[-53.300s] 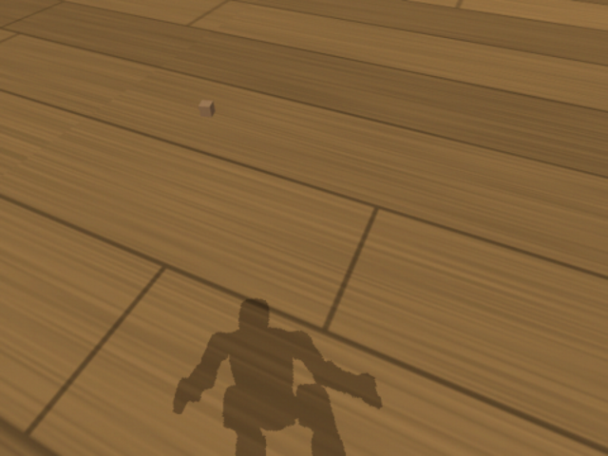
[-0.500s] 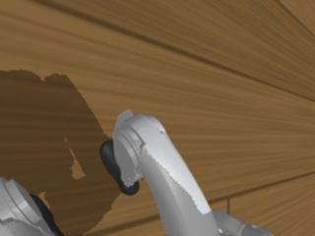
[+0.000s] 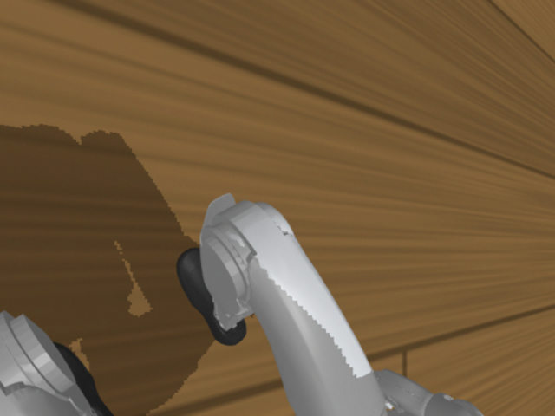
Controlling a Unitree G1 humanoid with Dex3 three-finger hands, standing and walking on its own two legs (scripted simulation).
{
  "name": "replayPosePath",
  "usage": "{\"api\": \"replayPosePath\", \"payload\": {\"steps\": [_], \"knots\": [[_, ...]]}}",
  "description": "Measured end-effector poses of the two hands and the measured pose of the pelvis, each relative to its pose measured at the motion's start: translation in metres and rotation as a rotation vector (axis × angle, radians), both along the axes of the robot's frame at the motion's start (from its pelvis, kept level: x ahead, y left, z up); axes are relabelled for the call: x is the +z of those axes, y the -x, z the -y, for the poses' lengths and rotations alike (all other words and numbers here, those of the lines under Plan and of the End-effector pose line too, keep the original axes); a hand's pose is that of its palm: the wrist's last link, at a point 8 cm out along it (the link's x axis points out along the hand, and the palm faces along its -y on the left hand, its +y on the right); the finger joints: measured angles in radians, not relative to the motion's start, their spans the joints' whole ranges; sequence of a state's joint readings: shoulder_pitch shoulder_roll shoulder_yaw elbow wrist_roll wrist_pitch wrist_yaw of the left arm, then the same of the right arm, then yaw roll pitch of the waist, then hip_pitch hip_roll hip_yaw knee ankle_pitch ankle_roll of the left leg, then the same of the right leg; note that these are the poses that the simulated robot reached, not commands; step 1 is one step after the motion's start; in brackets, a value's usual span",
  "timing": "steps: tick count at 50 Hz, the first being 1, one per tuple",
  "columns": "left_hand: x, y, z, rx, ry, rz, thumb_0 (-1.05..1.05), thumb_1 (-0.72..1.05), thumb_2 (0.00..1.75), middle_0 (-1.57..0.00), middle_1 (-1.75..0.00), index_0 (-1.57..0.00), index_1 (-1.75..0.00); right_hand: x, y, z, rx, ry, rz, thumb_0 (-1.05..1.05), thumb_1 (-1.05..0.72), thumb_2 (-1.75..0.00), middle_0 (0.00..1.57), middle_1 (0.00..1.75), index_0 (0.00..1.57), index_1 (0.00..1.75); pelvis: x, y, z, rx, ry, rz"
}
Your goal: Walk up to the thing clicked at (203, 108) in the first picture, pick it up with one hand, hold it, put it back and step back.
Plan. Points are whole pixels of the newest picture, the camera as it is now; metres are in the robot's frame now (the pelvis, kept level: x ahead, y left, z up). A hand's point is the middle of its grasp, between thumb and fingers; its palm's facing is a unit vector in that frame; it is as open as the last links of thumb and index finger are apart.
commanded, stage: close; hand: left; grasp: from above
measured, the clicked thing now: out of the picture +0.45 +0.37 -0.29
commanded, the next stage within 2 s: settle in 0.78 s
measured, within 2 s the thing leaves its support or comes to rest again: leaves its support in 1.28 s
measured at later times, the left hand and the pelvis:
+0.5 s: hand out of the picture +0.44 +0.35 -0.26, palm faces +0.03 -0.47 -0.88, open 10.6 cm; pelvis +0.00 +0.00 +0.00, yaw +0 degrees
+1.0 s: hand out of the picture +0.44 +0.35 -0.26, palm faces +0.03 -0.46 -0.89, open 10.5 cm; pelvis +0.00 +0.00 +0.00, yaw +0 degrees
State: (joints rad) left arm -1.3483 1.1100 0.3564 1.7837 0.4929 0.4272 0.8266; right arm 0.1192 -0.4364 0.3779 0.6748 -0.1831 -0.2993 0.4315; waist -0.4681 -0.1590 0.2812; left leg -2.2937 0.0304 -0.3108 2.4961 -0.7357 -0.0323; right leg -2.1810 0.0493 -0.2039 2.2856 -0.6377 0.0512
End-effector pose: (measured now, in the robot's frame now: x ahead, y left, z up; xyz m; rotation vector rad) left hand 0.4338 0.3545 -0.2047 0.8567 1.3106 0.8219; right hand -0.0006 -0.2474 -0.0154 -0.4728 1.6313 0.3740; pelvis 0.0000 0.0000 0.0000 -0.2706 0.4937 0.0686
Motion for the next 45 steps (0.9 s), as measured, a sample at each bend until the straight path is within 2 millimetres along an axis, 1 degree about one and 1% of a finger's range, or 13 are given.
{"api": "replayPosePath", "payload": {"steps": [45], "knots": [[0.0011, 0.0003, -0.0009, 0.004, 0.005, 0.0, 0.0, -0.06, 0.92, -0.46, -0.82, -0.42, -0.83, 0.0022, -0.0025, -0.0023, 0.004, 0.002, -0.002, 0.0, -0.9, -0.9, 0.2, 0.3, 0.2, 0.3, 0.0023, -0.0003, -0.0017, 0.004, 0.005, -0.002]]}}
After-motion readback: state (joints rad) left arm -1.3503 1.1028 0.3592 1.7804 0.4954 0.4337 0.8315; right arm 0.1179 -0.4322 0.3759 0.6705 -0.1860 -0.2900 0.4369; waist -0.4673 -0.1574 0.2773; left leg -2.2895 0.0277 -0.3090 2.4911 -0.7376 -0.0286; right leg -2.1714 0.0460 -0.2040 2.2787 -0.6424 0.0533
